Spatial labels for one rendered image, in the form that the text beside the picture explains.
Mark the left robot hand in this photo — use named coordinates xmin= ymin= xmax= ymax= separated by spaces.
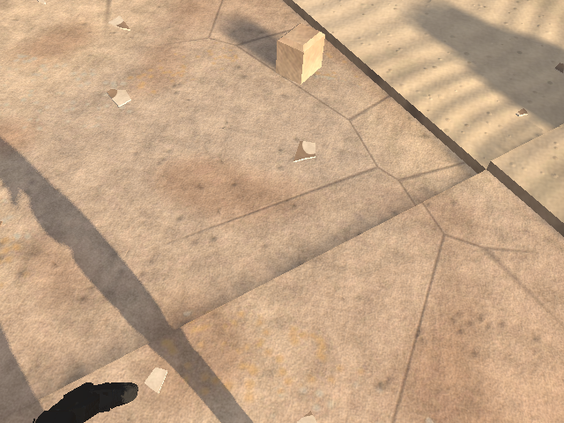
xmin=33 ymin=382 xmax=138 ymax=423

